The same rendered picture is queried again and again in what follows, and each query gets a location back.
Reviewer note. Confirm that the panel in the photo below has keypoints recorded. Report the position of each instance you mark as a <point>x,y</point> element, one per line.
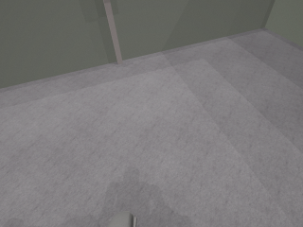
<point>112,26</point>

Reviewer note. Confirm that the robot left thigh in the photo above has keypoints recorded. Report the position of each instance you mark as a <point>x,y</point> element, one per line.
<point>123,219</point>

